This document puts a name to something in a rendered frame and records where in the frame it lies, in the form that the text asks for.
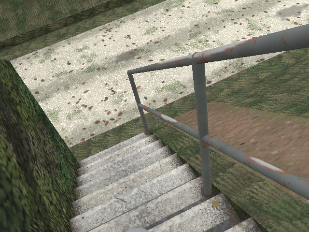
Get stairs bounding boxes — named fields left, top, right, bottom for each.
left=70, top=131, right=262, bottom=232

